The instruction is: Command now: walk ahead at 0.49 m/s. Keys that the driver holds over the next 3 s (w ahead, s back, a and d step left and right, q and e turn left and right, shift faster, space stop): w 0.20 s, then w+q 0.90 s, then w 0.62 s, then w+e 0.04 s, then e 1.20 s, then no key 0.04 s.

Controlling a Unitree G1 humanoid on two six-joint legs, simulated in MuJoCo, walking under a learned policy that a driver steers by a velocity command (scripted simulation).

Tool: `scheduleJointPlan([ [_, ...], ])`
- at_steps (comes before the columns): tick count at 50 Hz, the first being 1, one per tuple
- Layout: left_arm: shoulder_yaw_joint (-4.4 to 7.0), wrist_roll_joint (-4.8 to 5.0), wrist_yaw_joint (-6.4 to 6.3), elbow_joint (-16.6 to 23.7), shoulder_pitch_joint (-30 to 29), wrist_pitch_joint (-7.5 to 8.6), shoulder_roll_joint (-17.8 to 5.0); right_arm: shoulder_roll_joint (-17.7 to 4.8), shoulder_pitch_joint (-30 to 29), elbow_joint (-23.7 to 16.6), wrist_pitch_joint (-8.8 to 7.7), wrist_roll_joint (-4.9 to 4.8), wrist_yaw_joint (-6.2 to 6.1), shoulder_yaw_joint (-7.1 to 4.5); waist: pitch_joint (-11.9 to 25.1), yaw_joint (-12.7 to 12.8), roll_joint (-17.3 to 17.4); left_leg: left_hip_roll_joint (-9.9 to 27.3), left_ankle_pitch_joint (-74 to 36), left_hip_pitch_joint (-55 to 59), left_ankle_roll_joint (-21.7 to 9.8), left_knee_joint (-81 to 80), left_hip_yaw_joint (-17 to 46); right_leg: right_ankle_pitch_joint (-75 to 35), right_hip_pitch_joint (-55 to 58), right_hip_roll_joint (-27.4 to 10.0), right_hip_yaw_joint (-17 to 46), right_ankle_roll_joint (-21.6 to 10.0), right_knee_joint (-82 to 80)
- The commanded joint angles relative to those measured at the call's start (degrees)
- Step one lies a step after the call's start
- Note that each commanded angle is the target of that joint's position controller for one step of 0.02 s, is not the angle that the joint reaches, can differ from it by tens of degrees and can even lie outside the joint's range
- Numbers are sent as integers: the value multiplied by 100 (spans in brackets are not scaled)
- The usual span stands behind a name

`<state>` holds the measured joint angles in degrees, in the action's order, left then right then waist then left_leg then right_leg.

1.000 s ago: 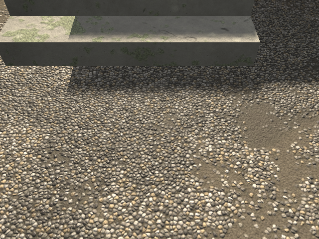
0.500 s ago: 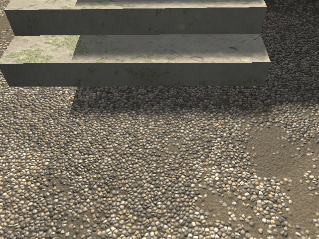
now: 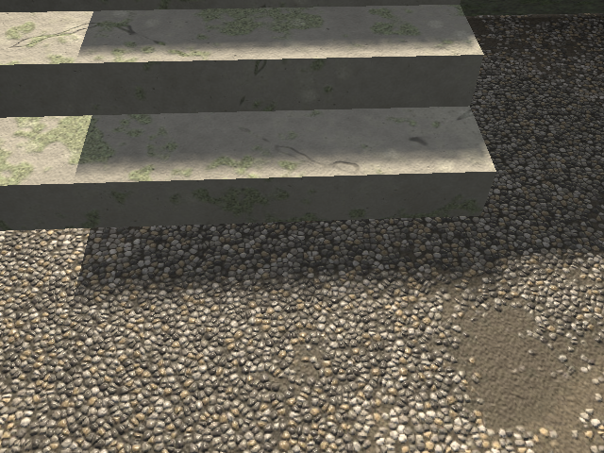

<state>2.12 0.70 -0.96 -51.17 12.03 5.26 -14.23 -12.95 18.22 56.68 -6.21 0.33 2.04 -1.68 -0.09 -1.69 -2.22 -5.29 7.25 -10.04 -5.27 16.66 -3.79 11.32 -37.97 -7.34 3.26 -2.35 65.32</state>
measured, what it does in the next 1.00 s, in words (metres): walks ahead, turning left: right foot, then left foot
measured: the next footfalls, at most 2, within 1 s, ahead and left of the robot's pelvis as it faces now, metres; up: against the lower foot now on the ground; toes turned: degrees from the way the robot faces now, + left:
right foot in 0.30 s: +0.34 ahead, -0.17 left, +0.00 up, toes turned +0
left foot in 0.86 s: +0.59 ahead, +0.12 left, +0.00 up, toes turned +22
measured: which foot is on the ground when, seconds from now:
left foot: down 0.00-0.30, up 0.32-0.84, down 0.86-1.00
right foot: up 0.00-0.28, down 0.30-0.86, up 0.88-1.00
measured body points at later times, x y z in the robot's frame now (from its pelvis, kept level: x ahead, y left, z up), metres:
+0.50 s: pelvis +0.28 -0.08 +0.00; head +0.29 -0.09 +0.45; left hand +0.31 +0.19 -0.12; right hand +0.38 -0.34 -0.14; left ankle +0.26 +0.08 -0.65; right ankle +0.30 -0.17 -0.74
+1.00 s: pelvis +0.52 +0.03 -0.01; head +0.55 +0.05 +0.44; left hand +0.52 +0.33 -0.13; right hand +0.74 -0.17 -0.12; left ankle +0.55 +0.11 -0.74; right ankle +0.50 -0.15 -0.64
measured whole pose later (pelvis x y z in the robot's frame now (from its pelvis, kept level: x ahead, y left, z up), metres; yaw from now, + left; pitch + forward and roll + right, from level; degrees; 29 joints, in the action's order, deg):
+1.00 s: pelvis +0.52 +0.03 -0.01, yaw +24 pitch +1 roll +0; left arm 3.2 0.8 -0.4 -48.3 10.9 7.5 -15.5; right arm -15.3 12.3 44.8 -3.5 -0.7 2.0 -5.0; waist -3.0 -0.4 -0.7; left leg -5.8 10.0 -20.3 -6.3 28.8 -1.2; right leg 21.3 -25.3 -4.0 1.8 -0.3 70.9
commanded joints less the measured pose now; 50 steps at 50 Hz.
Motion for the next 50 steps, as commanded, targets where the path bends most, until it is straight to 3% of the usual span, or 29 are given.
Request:
scheduleJointPlan([
  [1,79,-73,-40,240,202,-19,-265,-751,-230,-310,-104,-5,-112,-117,-319,269,441,1593,-386,-622,-978,-1186,1183,-917,-119,-239,6,156,-792],
  [5,39,-19,35,487,-731,50,-167,-911,235,-215,-28,-97,-202,-144,-312,-68,437,1515,-479,-91,-728,-1093,922,-1753,42,15,-208,201,-2459],
  [10,15,56,211,770,-1434,101,-244,-972,655,-25,93,-153,-218,-180,-473,-278,515,1868,-332,832,-648,-688,1019,-1252,33,183,-245,100,-3334],
  [12,65,54,261,819,-1321,166,-384,-1010,647,-14,156,-166,-231,-205,-421,-119,562,1985,-551,972,-567,-351,1231,-784,461,292,-243,-29,-3624],
  [13,125,49,263,753,-981,200,-496,-1061,535,-43,190,-164,-235,-217,-263,113,631,1941,-1098,934,-501,6,1248,-602,1005,434,-345,-99,-3762],
  [14,259,40,236,521,-183,226,-724,-988,422,-94,214,-133,-232,-183,181,514,579,1643,-1889,754,-373,878,1071,-538,2070,592,-449,-224,-3897],
  [15,415,-25,180,263,1008,249,-1187,-735,314,-256,199,-47,-217,-75,1078,977,217,1248,-1449,-189,-158,2535,749,-640,3841,-140,271,-567,-3720],
  [16,571,-113,163,124,1673,190,-1817,26,966,-348,78,-64,-183,135,1950,815,-1288,267,1061,-2531,286,4775,250,-93,6095,-1621,2646,-1374,-4097],
  [17,432,-128,167,108,1745,187,-1250,-369,952,-233,-43,-224,-172,48,2247,905,-1247,295,2409,-3180,255,5777,1167,433,6086,-1813,3753,-1512,-4711],
  [18,312,-103,160,215,1206,208,-884,-872,465,-375,-79,-354,-183,-99,1365,805,-810,611,2015,-3549,159,6047,1251,317,5337,-1644,2841,-1190,-4764],
  [19,230,-83,165,326,655,211,-659,-880,133,-458,-55,-334,-220,-125,925,618,-432,921,1473,-3385,158,5892,1097,-61,4531,-1409,2003,-988,-4900],
  [20,175,-70,190,341,294,214,-474,-787,-35,-483,5,-264,-257,-156,512,468,-224,1081,1099,-3181,189,5548,1052,-329,3845,-1154,1401,-862,-5163],
  [21,139,-99,201,316,112,233,-343,-702,30,-476,98,-232,-265,-201,297,285,-325,1233,835,-2884,192,5271,1068,-504,3407,-931,893,-733,-5376],
  [24,187,-153,180,133,177,266,-408,-366,156,-511,300,-242,-232,-207,29,91,-263,1258,420,-2714,215,5095,1006,-1348,2958,-757,43,-728,-5643],
  [28,253,-186,58,4,335,227,-582,-357,-411,-825,358,-186,-205,-258,-192,130,-103,1224,-413,-3290,306,4236,1103,-1752,3137,-781,-560,-754,-5768],
  [31,279,-163,-18,-23,403,181,-704,-296,-955,-1038,335,-152,-106,-235,-340,269,-76,1188,-1053,-3199,300,3242,799,-1654,3249,-724,-984,-656,-5844],
  [37,361,-36,-73,-197,914,-3,-896,-221,-2006,-1604,320,-166,119,-175,-641,590,-1,1100,-641,-3478,90,2275,228,-2085,4319,-1040,-1391,-566,-5483],
  [38,377,-15,-74,-188,874,-39,-943,-247,-2037,-1678,322,-177,154,-187,-623,534,-41,1026,-394,-3336,16,2182,103,-2518,4416,-1063,-1480,-518,-5303],
  [40,428,5,-95,-108,705,-105,-1134,-431,-1822,-1758,335,-182,186,-278,-323,276,-269,657,156,-2553,-183,2145,-277,-4418,4459,-1036,-1670,-394,-4621],
  [41,445,7,-115,-72,624,-155,-1207,-599,-1397,-1703,342,-199,190,-370,-27,3,-384,416,427,-1929,-311,2157,-421,-5279,4422,-999,-1729,-334,-3944],
  [42,449,29,-123,-25,481,-197,-1260,-853,-617,-1528,341,-218,168,-517,399,-454,-379,163,260,-837,-499,1826,-483,-5575,4147,-859,-1816,-217,-2875],
  [43,422,13,-130,58,458,-181,-1219,-1273,342,-1264,367,-197,62,-734,897,-896,-75,244,10,883,-744,1487,66,-4422,3028,-607,-1814,37,-1317],
  [44,172,-232,-36,329,893,-53,-321,-1925,490,-1192,374,-203,-46,-848,1226,-320,1580,1777,11,2811,-1529,1339,2832,1201,459,360,-1586,362,805],
  [45,120,1,60,558,671,250,-446,-1809,653,-1391,284,-105,-32,-757,2276,-390,1380,2576,957,3529,-2258,163,5354,2343,-529,970,-70,366,1889],
  [46,212,230,117,744,-90,421,-781,-1386,576,-1348,218,-39,-24,-649,1601,-608,887,2381,697,3227,-1840,-54,4636,1805,-1156,634,254,179,1867],
  [47,187,210,105,799,-245,484,-754,-1142,187,-1390,171,-98,-29,-584,1005,-376,578,2146,251,2373,-1584,-22,3782,1240,-1091,369,221,57,1349],
  [48,220,62,52,691,-184,460,-779,-928,-340,-1519,156,-128,-20,-511,641,-56,156,1897,-347,1399,-1382,-54,3139,916,-619,139,199,91,852],
  [49,288,-46,32,665,-33,377,-875,-773,-642,-1630,152,-103,-34,-450,509,169,178,1718,-835,731,-1290,-163,2725,744,-133,-3,221,152,471],
  [50,314,-85,39,685,45,281,-869,-750,-719,-1672,155,-83,-52,-430,440,293,221,1608,-1001,339,-1260,-290,2568,669,172,-51,213,218,232],
])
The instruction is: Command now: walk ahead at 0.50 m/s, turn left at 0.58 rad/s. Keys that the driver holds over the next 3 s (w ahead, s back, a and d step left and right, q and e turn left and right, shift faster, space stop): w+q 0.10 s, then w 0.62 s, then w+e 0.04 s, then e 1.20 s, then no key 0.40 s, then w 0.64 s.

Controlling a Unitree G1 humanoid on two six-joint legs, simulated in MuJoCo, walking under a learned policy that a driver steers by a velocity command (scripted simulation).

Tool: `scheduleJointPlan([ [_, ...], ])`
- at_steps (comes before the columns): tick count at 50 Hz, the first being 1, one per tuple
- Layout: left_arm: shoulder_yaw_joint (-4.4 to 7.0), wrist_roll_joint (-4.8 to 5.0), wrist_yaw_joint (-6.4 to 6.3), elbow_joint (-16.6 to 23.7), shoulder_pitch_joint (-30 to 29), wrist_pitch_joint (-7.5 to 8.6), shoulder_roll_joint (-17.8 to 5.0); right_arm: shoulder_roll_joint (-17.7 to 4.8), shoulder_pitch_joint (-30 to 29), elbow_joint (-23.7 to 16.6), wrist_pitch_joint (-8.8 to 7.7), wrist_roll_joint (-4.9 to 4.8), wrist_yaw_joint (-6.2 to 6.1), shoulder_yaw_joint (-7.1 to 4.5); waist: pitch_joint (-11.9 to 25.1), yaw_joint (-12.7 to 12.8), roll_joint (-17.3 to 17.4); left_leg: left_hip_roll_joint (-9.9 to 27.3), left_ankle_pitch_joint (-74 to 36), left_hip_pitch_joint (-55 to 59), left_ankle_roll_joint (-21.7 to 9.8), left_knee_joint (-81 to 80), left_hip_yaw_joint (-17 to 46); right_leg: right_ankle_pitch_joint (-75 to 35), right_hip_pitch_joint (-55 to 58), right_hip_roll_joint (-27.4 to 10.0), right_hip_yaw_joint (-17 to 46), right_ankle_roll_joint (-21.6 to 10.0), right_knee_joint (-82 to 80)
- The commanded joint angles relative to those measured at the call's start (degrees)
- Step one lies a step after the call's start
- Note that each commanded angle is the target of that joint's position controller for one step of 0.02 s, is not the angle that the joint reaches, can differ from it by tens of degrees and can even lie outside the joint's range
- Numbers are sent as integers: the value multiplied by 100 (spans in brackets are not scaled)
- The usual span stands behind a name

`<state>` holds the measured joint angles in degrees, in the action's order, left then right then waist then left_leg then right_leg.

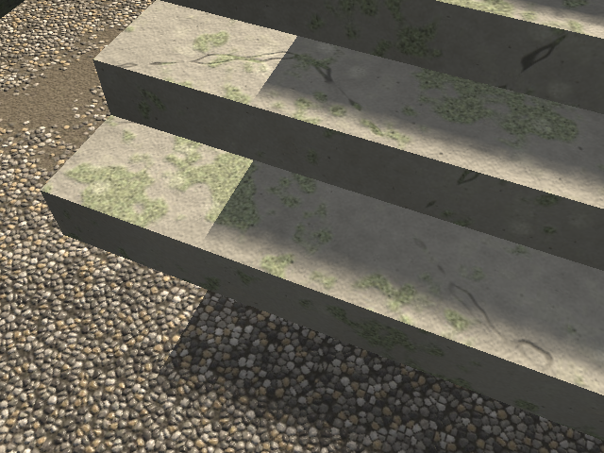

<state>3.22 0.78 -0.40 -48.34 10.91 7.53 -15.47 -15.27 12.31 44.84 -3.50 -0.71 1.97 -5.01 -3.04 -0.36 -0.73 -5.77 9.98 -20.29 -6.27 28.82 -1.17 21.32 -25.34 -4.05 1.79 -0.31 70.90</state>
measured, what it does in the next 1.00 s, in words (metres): walks ahead: right foot, then left foot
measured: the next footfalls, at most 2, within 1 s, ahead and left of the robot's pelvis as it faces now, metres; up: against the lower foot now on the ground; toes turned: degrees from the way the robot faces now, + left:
right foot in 0.36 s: +0.39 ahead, -0.12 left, +0.00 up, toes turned +9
left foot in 0.84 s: +0.57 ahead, +0.15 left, +0.00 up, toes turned +7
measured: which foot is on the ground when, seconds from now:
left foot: down 0.00-0.36, up 0.38-0.82, down 0.84-1.00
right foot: up 0.00-0.34, down 0.36-0.86, up 0.88-1.00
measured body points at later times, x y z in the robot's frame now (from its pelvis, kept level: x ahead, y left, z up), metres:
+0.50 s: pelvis +0.28 -0.04 +0.01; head +0.31 -0.05 +0.45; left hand +0.38 +0.24 -0.10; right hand +0.41 -0.30 -0.12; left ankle +0.16 +0.07 -0.64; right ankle +0.35 -0.13 -0.73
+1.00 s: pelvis +0.46 +0.04 +0.00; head +0.49 +0.06 +0.45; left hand +0.52 +0.32 -0.13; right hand +0.67 -0.19 -0.08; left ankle +0.53 +0.15 -0.73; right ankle +0.42 -0.11 -0.64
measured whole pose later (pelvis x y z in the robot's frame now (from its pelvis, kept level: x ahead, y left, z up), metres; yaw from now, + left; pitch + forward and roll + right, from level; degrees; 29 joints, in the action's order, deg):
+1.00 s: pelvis +0.46 +0.04 +0.00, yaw +4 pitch +2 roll +0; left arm 2.2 0.9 -2.2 -46.7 14.7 0.9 -16.6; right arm -13.0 4.8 40.9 -2.9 1.4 -0.7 -1.8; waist -0.8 1.2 -2.1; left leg 0.3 6.5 -21.6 -1.9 25.9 -3.2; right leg 29.9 -28.7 -1.9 1.5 4.8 67.8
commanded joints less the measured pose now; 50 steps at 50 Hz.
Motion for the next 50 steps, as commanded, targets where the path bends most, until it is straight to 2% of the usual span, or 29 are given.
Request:
scheduleJointPlan([
  [1,199,-127,-18,453,170,-17,-652,-576,-105,-484,-130,-5,-67,-106,673,220,67,1594,-1508,1119,-1174,-1584,2166,-380,-985,-370,294,102,-596],
  [4,145,-210,-62,667,-319,-114,-470,-860,159,-438,-145,-19,-182,-172,443,137,158,1362,-1874,674,-1095,-1700,1707,-1130,-1049,-228,121,320,-1609],
  [8,45,-143,9,825,-1074,-72,-278,-807,498,-353,-100,-52,-256,-147,351,-237,486,1029,-1293,638,-685,-1617,1283,-2626,-687,85,-17,316,-3420],
  [13,37,-61,144,1046,-1653,43,-475,-794,915,-136,-100,-34,-237,-112,220,-510,602,1452,-1088,1477,-600,-1217,1721,-2562,-732,191,20,80,-4168],
  [16,91,-83,168,1027,-1322,106,-673,-882,803,-144,-48,6,-269,-133,315,-255,778,1639,-2002,1935,-455,-737,1959,-1838,-318,321,-81,-204,-4443],
  [17,150,-109,141,889,-842,121,-777,-845,694,-185,-36,13,-271,-109,562,12,758,1430,-2958,1999,-356,-222,1822,-1884,321,470,-250,-361,-4699],
  [18,228,-179,105,744,-88,141,-969,-723,572,-263,-46,48,-261,-49,1172,375,699,1152,-3262,1658,-204,745,1614,-2253,1529,148,16,-636,-4556],
  [19,303,-238,76,642,893,127,-1329,-468,701,-393,-85,148,-253,60,2056,624,-25,638,-1717,438,43,2428,1257,-2669,3350,-899,1257,-1157,-4307],
  [20,389,-198,148,342,1327,59,-1491,-158,1454,-321,-172,-53,-228,153,2441,377,-1836,-74,2125,-1571,386,4037,969,-1519,4783,-1893,3606,-1947,-4954],
  [21,270,-25,171,353,1275,53,-992,-697,1085,-282,-203,-156,-215,81,1876,547,-1077,274,2187,-2269,338,4534,1341,-125,4488,-1768,3794,-1715,-5284],
  [22,189,-19,151,454,822,2,-745,-865,480,-427,-204,-154,-194,46,1096,546,-602,536,1637,-2469,339,4553,1101,-141,3704,-1567,2987,-1453,-5450],
  [23,136,-85,147,537,460,-49,-675,-798,134,-507,-204,-32,-200,66,691,400,-143,795,1205,-2280,365,4331,831,-749,2922,-1352,2434,-1345,-5627],
  [24,98,-127,146,559,271,-56,-595,-723,-28,-572,-199,63,-205,53,456,270,-22,961,958,-2082,391,4009,749,-1438,2388,-1194,2083,-1313,-5760],
  [25,63,-172,140,544,231,-47,-552,-604,52,-589,-168,87,-204,61,480,129,-131,1069,828,-1778,408,3833,724,-1968,2095,-1049,1785,-1258,-5839],
  [27,63,-126,137,456,294,-13,-609,-375,227,-570,-122,69,-222,113,559,18,-346,1107,763,-1556,495,3497,561,-2792,1834,-906,1289,-1297,-5952],
  [30,124,-79,72,332,456,-32,-843,-223,-167,-744,-102,125,-248,189,498,51,-333,1138,189,-1643,683,2679,388,-3370,1700,-835,792,-1333,-6150],
  [32,122,-66,30,297,522,-88,-849,-142,-503,-815,-100,106,-243,238,458,144,-333,1086,-416,-1474,727,1921,300,-3396,1667,-685,478,-1201,-6172],
  [37,116,17,-3,132,896,-186,-912,-165,-1271,-990,-143,3,-197,241,354,418,-475,823,-1039,-989,658,547,226,-3033,1930,-706,423,-973,-5934],
  [39,128,28,-34,129,811,-223,-940,-301,-1396,-1078,-195,23,-171,198,312,337,-574,739,-768,-829,531,184,328,-3337,2114,-804,634,-867,-5610],
  [40,126,33,-63,134,731,-249,-926,-377,-1291,-1074,-238,60,-168,165,398,221,-611,670,-717,-604,448,-69,345,-3717,2224,-778,698,-770,-5308],
  [41,80,33,-89,198,579,-284,-811,-449,-836,-918,-272,112,-180,113,665,-68,-575,547,-1208,61,353,-635,265,-4213,2292,-597,690,-617,-4815],
  [42,29,19,-100,238,599,-274,-706,-675,-367,-745,-310,240,-203,33,1053,-263,-454,673,-2334,1088,248,-838,246,-4338,1994,-288,557,-408,-4187],
  [43,-104,-111,-119,475,446,-240,-393,-1059,404,-629,-323,425,-243,-45,1810,-553,148,1697,-5108,2904,-69,-265,1126,-2668,760,63,366,-110,-2775],
  [44,-237,-83,-119,393,1455,-239,23,-1114,510,-577,-200,450,-253,-35,2577,-148,1658,3138,-6937,4282,-1054,242,2339,1707,-819,629,74,238,-1088],
  [45,-80,51,-127,214,1565,-318,-614,-814,610,-636,-86,338,-222,3,2751,-340,1207,3038,-6068,3741,-1185,143,2304,2064,-972,413,388,353,-121],
  [46,5,116,-107,307,1145,-411,-794,-698,439,-614,0,225,-243,33,2109,-345,856,2790,-4557,3199,-1041,-151,1944,1851,-1470,259,264,419,452],
  [47,10,77,-140,360,908,-515,-702,-582,8,-616,47,134,-276,74,1625,-169,565,2546,-3008,2435,-839,-546,1693,1414,-1559,44,190,480,385],
  [48,42,17,-188,403,788,-647,-686,-485,-426,-646,82,109,-306,118,1158,0,625,2372,-1718,1553,-722,-994,1485,1028,-1310,-92,187,578,200],
  [50,64,-22,-282,464,861,-824,-567,-559,-998,-639,44,260,-322,107,755,285,990,2047,-1414,198,-690,-1447,769,423,-429,-23,-21,662,22],
])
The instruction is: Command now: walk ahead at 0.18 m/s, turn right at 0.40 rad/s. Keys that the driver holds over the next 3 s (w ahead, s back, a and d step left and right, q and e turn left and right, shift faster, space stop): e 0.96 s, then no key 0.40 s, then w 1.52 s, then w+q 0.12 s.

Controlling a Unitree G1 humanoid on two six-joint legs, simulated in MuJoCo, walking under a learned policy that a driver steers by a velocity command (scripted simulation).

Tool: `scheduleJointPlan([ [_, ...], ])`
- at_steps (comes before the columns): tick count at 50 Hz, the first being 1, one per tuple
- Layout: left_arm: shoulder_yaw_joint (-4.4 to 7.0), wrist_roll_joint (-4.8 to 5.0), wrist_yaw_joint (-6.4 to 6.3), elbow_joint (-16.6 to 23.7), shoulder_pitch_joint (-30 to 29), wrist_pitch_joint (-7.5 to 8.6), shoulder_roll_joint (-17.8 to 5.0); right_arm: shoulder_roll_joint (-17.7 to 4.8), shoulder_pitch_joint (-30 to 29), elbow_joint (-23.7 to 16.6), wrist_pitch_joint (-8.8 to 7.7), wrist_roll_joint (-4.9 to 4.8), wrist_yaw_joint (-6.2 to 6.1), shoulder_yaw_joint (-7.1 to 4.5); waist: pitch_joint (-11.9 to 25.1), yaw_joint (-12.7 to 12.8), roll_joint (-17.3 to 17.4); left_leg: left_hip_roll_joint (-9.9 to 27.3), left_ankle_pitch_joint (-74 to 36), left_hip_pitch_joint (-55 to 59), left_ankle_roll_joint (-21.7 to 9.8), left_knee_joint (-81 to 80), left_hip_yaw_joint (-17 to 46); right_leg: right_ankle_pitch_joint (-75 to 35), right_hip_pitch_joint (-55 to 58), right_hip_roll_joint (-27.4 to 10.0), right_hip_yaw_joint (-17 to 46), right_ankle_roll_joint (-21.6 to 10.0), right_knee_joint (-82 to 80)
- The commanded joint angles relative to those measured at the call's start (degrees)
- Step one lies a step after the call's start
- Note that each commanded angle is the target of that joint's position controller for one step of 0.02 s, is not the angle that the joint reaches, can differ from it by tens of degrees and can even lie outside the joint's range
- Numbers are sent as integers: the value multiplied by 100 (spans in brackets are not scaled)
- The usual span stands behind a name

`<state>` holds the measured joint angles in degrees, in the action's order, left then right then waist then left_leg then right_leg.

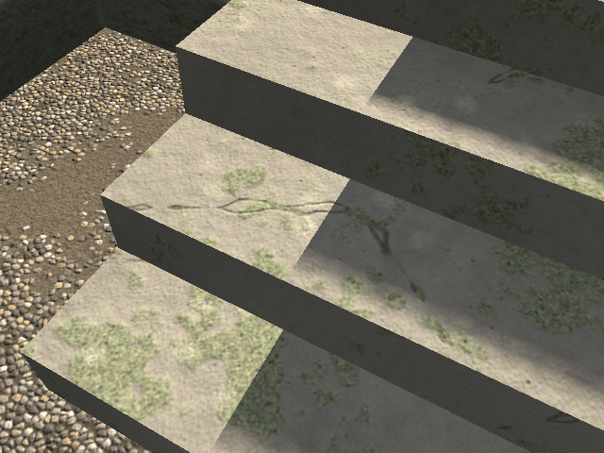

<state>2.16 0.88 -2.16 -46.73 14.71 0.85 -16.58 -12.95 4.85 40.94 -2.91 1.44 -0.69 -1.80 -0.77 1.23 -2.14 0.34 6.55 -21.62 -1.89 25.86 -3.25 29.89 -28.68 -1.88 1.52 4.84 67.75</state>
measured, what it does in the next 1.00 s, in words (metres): steps on the spot, turning right: right foot, then left foot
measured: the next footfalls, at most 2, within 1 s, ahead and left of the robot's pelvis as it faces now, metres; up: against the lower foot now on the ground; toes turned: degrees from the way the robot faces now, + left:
right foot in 0.26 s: +0.02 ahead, -0.10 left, +0.00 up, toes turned -13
left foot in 0.80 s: +0.07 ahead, +0.11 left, +0.00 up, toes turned -31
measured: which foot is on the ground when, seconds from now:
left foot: down 0.00-0.26, up 0.28-0.78, down 0.80-1.00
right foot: up 0.00-0.24, down 0.26-0.80, up 0.82-1.00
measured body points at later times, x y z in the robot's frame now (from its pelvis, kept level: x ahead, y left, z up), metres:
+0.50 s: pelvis +0.00 -0.02 +0.01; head +0.03 -0.06 +0.45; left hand +0.21 +0.21 -0.08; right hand +0.09 -0.32 -0.11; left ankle +0.03 +0.14 -0.61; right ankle -0.02 -0.09 -0.74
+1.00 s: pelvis -0.01 +0.07 +0.00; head +0.03 +0.08 +0.45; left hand +0.27 +0.23 -0.10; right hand -0.03 -0.23 -0.08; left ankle +0.03 +0.13 -0.74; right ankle -0.13 -0.04 -0.61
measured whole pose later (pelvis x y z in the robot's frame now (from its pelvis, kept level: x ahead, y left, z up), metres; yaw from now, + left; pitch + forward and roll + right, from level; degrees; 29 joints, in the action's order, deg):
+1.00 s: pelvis -0.01 +0.07 +0.00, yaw -35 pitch +1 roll -1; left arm 6.6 0.5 -2.9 -34.6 13.2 -3.9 -18.9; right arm -12.2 10.0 37.7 -0.2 1.7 -3.0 -2.5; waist -1.5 0.5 -3.4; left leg -0.4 14.6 -14.5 -3.5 27.4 -4.8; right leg 19.9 -34.8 3.9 7.0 6.5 77.9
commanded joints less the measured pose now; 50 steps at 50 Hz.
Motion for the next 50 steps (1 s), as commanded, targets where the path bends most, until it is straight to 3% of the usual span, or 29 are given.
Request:
scheduleJointPlan([
  [1,172,-40,-126,372,462,-181,-399,-844,-341,-221,-23,67,-75,-233,476,178,1142,1413,-1256,135,-1161,-1177,718,-554,35,-206,-79,155,168],
  [2,118,-76,-94,383,688,-216,-209,-808,-581,-291,20,136,-55,-208,640,319,1310,1350,-1916,11,-1172,-1010,377,-429,433,-54,-362,193,243],
  [3,112,-66,-90,311,849,-269,-179,-794,-754,-339,74,144,-43,-193,722,367,1321,1319,-2142,-120,-1151,-923,112,-419,746,-10,-517,179,198],
  [5,94,-92,-52,498,494,-339,-204,-849,-747,-361,144,42,-62,-190,727,200,1009,1446,-1993,-40,-1163,-836,39,-718,992,-96,-526,62,-523],
  [9,89,-109,90,883,63,-448,-249,-1081,-410,-229,303,-106,-153,-231,770,-33,958,1981,-1868,738,-1212,-649,423,-795,1172,-224,-416,-315,-1927],
  [11,132,-95,146,871,230,-426,-242,-1078,-310,-148,398,-235,-170,-240,703,21,855,1884,-1550,944,-976,-225,289,-1180,1413,-16,-663,-570,-3155],
  [12,171,-100,148,846,183,-409,-279,-971,-161,-52,436,-337,-172,-227,478,-27,567,1643,-943,895,-680,214,89,-1451,1435,213,-719,-727,-3856],
  [13,249,-128,122,906,157,-403,-513,-832,159,45,463,-319,-136,-213,405,-115,-159,1261,164,339,-218,1198,-299,-2460,1860,15,-78,-935,-4446],
  [14,418,-201,15,1080,338,-403,-1259,-516,160,-174,434,-49,-74,-129,325,-216,-2023,385,2677,-1596,545,3212,-718,-5523,2755,-1653,2227,-1728,-4512],
  [15,380,-461,92,1282,435,-238,-1224,-795,-355,-252,390,-26,-136,-206,701,257,-1412,-60,3281,-1565,765,4705,345,-5695,2060,-2296,2874,-2775,-4778],
  [16,374,-496,139,1277,169,-121,-1145,-958,-488,-278,407,-149,-134,-291,417,125,-602,43,2899,-1831,768,5040,640,-5010,1909,-1993,2438,-2642,-4810],
  [17,379,-367,103,1277,-129,-82,-1030,-879,-427,-206,430,-173,-161,-307,214,-46,-309,119,2406,-2006,792,5133,688,-4501,1940,-1635,2054,-2275,-4684],
  [18,323,-252,58,1315,-338,-94,-838,-842,-421,-147,455,-110,-213,-316,210,-105,-141,138,2139,-2114,849,5156,689,-4390,2004,-1445,1859,-2015,-4566],
  [19,286,-197,8,1363,-459,-121,-761,-842,-387,-172,461,-39,-237,-328,269,-165,-161,77,1851,-1967,926,5240,652,-4571,1917,-1315,1711,-1926,-4474],
  [20,250,-196,-38,1411,-448,-155,-676,-754,-338,-187,447,-42,-220,-320,420,-185,-245,-15,1626,-1815,982,5371,586,-4778,1951,-1174,1602,-1909,-4395],
  [22,250,-214,-95,1470,-278,-199,-628,-598,-262,-252,410,-107,-200,-281,652,-124,-338,-112,1473,-1804,1020,5211,538,-5217,2318,-1066,1526,-1917,-4264],
  [26,313,-188,-148,1632,-129,-278,-675,-428,-422,-448,413,-144,-199,-203,720,3,-516,-178,1497,-1689,1039,4154,464,-5249,2629,-1003,1699,-1847,-4182],
  [32,395,-192,-113,1928,-371,-405,-729,-482,-211,-472,386,-200,-161,-216,667,25,-810,-355,1810,-639,869,2631,440,-4429,2033,-946,2317,-1778,-4281],
  [37,447,-37,-113,1950,-592,-398,-689,-592,36,-466,245,-260,-65,-273,685,-16,-949,-389,1632,12,646,1046,541,-4069,2065,-750,2836,-1556,-4224],
  [39,440,72,-126,1958,-738,-373,-602,-601,381,-332,196,-205,-43,-326,656,-236,-711,-315,469,940,490,-369,430,-3212,1604,-406,2713,-1280,-4020],
  [40,431,24,-116,1926,-583,-360,-438,-814,590,-262,195,-120,-45,-409,681,-207,69,311,-42,1684,256,-662,1030,-1681,829,70,2193,-983,-3128],
  [41,378,-75,-107,1985,-241,-360,-139,-1307,759,-325,249,43,-55,-479,657,-13,1681,1937,-1710,2195,-614,-724,2677,775,-749,1145,901,-524,-1309],
  [42,585,-109,-101,2053,-281,-309,-798,-1122,534,-542,166,286,12,-447,696,-105,1590,2772,-1952,1083,-1558,-935,3356,1209,-782,924,857,-108,845],
  [43,683,-15,-45,1890,-46,-359,-1019,-806,-115,-731,151,235,0,-353,410,206,1197,2355,-1279,704,-1464,-903,2686,769,-812,674,822,-23,1919],
  [44,693,18,-42,1746,-82,-371,-1073,-670,-439,-814,119,89,-22,-318,60,317,781,1696,-412,504,-1002,-873,1890,15,-963,523,919,-55,1606],
  [45,653,-35,-68,1659,-142,-397,-912,-601,-480,-867,118,-2,-77,-293,46,236,656,1335,-142,633,-795,-760,1510,-478,-1035,558,784,10,1762],
  [46,603,-87,-75,1661,-225,-401,-794,-638,-356,-869,129,-38,-169,-261,34,125,583,1207,-255,661,-801,-790,1254,-881,-1036,579,758,74,1689],
  [48,530,-36,-68,1779,-563,-373,-606,-649,70,-834,181,27,-303,-223,141,-93,766,1143,-438,1056,-940,-811,924,-1245,-1160,555,465,215,1327],
  [50,447,-33,-87,1851,-836,-354,-452,-682,534,-759,207,38,-333,-232,293,-310,909,1268,-722,1692,-1088,-813,1032,-1089,-1317,492,520,307,589],
])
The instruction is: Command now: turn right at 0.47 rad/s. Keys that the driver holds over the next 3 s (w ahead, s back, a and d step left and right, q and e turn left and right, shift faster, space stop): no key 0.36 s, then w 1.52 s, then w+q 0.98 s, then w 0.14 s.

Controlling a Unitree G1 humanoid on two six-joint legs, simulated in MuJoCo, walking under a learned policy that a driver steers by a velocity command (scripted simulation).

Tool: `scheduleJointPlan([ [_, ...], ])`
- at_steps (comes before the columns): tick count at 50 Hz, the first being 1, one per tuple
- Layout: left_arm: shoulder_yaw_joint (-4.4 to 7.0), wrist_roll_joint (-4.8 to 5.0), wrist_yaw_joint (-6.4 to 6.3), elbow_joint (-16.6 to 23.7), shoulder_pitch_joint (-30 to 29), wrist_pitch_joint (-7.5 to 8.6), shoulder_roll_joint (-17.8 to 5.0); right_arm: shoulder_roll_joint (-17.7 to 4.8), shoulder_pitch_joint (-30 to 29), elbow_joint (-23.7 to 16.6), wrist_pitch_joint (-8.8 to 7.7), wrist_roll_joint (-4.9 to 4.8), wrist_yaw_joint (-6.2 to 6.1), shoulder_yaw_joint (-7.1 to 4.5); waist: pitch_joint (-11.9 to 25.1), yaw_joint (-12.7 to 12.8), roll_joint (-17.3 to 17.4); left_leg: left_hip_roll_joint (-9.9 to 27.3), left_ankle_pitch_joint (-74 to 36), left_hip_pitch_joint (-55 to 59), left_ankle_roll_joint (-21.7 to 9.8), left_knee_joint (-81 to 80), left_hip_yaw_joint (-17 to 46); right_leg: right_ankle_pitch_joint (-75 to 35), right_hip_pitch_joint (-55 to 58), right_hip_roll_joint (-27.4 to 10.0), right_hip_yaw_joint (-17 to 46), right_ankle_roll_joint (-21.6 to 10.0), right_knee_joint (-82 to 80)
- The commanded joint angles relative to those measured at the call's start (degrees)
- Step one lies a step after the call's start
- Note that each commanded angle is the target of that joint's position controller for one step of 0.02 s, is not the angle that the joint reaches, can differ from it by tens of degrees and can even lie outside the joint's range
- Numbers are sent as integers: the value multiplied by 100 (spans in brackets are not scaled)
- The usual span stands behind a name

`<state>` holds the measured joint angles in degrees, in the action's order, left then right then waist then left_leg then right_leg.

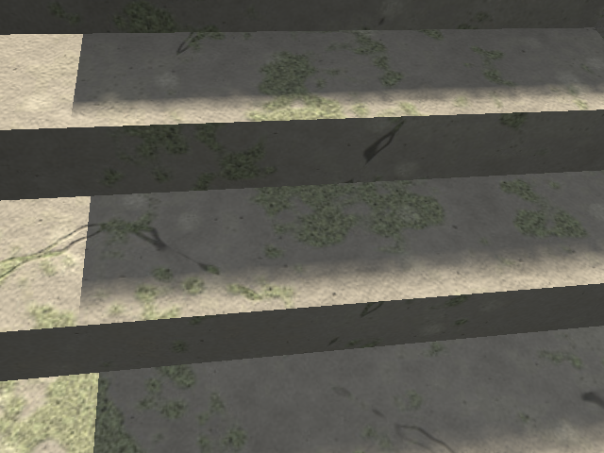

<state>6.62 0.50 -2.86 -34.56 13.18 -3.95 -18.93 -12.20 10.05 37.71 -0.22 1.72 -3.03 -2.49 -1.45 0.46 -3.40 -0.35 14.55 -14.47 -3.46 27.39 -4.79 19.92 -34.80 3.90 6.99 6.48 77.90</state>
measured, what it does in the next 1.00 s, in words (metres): walks ahead: right foot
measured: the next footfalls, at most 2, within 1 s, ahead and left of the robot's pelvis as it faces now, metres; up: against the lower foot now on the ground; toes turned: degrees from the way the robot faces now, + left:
right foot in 0.28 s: -0.01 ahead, -0.15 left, +0.00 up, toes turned -2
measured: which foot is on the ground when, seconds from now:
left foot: down 0.00-1.00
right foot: up 0.00-0.26, down 0.28-0.66, up 0.68-1.00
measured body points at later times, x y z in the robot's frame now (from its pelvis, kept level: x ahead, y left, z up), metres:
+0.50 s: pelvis -0.02 -0.04 +0.00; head -0.02 -0.05 +0.45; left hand +0.17 +0.18 -0.09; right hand +0.07 -0.31 -0.12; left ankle +0.00 +0.08 -0.74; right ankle -0.05 -0.15 -0.74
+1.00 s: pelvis +0.11 -0.04 +0.00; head +0.13 -0.03 +0.45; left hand +0.32 +0.16 -0.09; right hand +0.11 -0.31 -0.12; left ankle +0.01 +0.06 -0.74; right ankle +0.18 -0.17 -0.68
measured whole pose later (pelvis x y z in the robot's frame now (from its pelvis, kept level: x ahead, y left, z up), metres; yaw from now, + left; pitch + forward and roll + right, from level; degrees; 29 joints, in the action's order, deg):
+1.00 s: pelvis +0.11 -0.04 +0.00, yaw -4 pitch +2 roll -1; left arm 1.1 -0.1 0.2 -35.9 7.2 2.2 -11.5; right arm -13.7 22.4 45.2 -2.4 -0.2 -1.2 -1.9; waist -0.1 -3.7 -0.9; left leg 0.5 18.6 -0.7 -1.6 17.7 -2.8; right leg 14.6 -33.9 -1.9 -3.4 0.0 50.4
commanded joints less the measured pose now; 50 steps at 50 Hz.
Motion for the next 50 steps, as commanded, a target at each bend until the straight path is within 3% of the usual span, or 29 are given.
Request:
scheduleJointPlan([
  [1,-32,-26,-12,634,-698,133,-154,-813,138,-415,-59,1,-90,-186,456,-267,1075,1445,-1614,1195,-997,-983,1273,74,-667,-132,15,173,-741],
  [5,-140,-107,48,523,-521,163,13,-931,-64,-424,-82,-60,-14,-223,575,-162,1072,1575,-1055,991,-1069,-1161,1181,349,186,-454,-123,95,-2116],
  [9,-208,-59,137,470,-565,219,37,-1031,-13,-279,-105,-116,94,-242,440,-259,1239,1502,-902,512,-1083,-1131,1057,567,1252,-509,-618,-170,-3674],
  [12,-211,-66,172,237,-176,264,66,-954,9,-139,-115,-212,143,-203,533,-32,1098,1411,-1553,446,-858,-706,997,-589,2168,-378,-793,-552,-5557],
  [13,-212,-104,164,219,-148,261,-24,-841,273,-18,-152,-236,164,-161,592,-39,976,1316,-1429,183,-542,-644,941,-1131,2713,-459,-597,-739,-6008],
  [14,-192,-151,122,257,-28,257,-225,-684,286,-36,-227,-136,210,-87,877,-66,646,1136,-916,-285,-159,-403,762,-1980,3473,-950,-67,-917,-5816],
  [15,-131,-214,96,234,-234,239,-567,-465,435,-108,-310,21,260,-25,919,-404,-440,570,170,-563,290,-222,99,-1945,3301,-1495,535,-1339,-5460],
  [16,-256,-191,147,340,-545,276,-34,-531,69,-104,-310,100,233,-15,798,-237,-382,482,81,-34,505,-222,162,-1236,2487,-1471,567,-1521,-5694],
  [17,-337,-236,188,365,-729,322,194,-608,-149,-126,-300,89,231,-36,588,-210,-338,442,-230,138,538,-246,176,-660,2220,-1226,406,-1337,-5793],
  [19,-343,-279,223,283,-632,400,164,-653,-86,-16,-272,21,190,-63,442,-163,-316,398,-302,296,474,-200,93,-33,1992,-955,222,-1069,-5900],
  [21,-356,-213,206,195,-487,433,106,-647,-23,61,-245,-47,165,-70,146,-153,-303,321,-11,252,405,-100,46,752,1725,-889,268,-1080,-6095],
  [24,-284,-119,165,156,-360,452,-198,-621,-5,100,-302,-127,140,-80,-181,-53,-557,124,489,-404,339,523,-95,1583,1859,-1174,801,-1438,-6459],
  [26,-261,-64,149,117,-255,516,-233,-618,-70,54,-378,-179,184,-76,-241,26,-633,117,704,-936,233,873,6,1510,2244,-1450,1161,-1669,-6531],
  [29,-263,6,151,81,-287,627,-170,-517,-72,35,-523,-220,280,-20,-161,-48,-505,239,687,-1014,-23,776,240,346,2588,-1671,1328,-1795,-6317],
  [31,-296,6,175,203,-692,626,-8,-484,354,200,-558,-186,337,7,102,-316,-186,198,224,-180,-170,301,256,-639,2336,-1348,779,-1585,-5777],
  [32,-335,-6,182,308,-774,635,153,-662,520,278,-568,-146,372,-44,165,-314,296,265,-129,128,-230,179,436,-883,2145,-907,232,-1347,-5293],
  [33,-376,-53,179,371,-726,679,282,-899,643,295,-582,-142,395,-119,276,-282,1118,540,-608,695,-412,-137,998,-1138,1677,-358,-419,-1022,-4438],
  [34,-373,-90,151,406,-724,743,234,-1127,1145,342,-573,-129,400,-202,461,-505,1806,1156,-1030,1644,-872,-652,2030,-840,705,-68,-754,-707,-3317],
  [35,-326,-26,129,459,-877,780,17,-1287,1760,425,-573,-108,388,-263,410,-805,1975,2009,-1487,2232,-1508,-1218,3193,1085,-420,-37,-719,-519,-1969],
  [36,-263,113,157,402,-739,761,-78,-1254,1912,516,-585,-96,379,-255,190,-711,1281,2340,-1446,2340,-1766,-1241,3508,1594,-1155,-263,-482,-508,-677],
  [37,-285,151,209,334,-550,758,-5,-1185,1739,482,-563,-114,338,-246,147,-534,713,2267,-1115,2289,-1656,-1178,3163,1215,-1516,-494,-330,-585,-220],
  [38,-314,128,255,318,-564,771,95,-1089,1371,397,-514,-128,292,-220,59,-376,484,2060,-1048,2051,-1436,-1282,2688,692,-1601,-677,-316,-636,-304],
  [40,-336,6,297,295,-654,785,224,-934,976,310,-454,-119,239,-161,-6,-245,519,1604,-1330,1554,-1050,-1552,1921,-109,-1255,-812,-497,-581,-673],
  [42,-392,-27,333,248,-628,760,385,-857,936,328,-405,-92,221,-136,110,-204,618,1389,-1922,1312,-991,-1573,1376,-404,-994,-751,-770,-473,-742],
  [44,-462,-31,322,317,-880,786,498,-864,803,287,-367,-137,172,-134,21,-217,599,1188,-2271,977,-870,-1587,920,-701,-632,-752,-909,-404,-1647],
  [46,-539,-53,304,192,-677,743,654,-944,831,312,-290,-171,147,-141,194,-174,1087,1085,-2666,464,-844,-1525,568,-706,429,-565,-1230,-439,-2061],
  [48,-456,-58,300,324,-844,699,410,-1054,859,275,-317,-187,160,-150,137,-155,1140,1271,-3660,609,-843,-1301,713,-562,722,-433,-1276,-596,-2723],
  [50,-363,-89,269,344,-518,673,203,-1176,630,246,-297,-261,139,-154,487,118,1271,1473,-5388,1135,-765,-692,803,-514,1019,-331,-1204,-891,-3150],
])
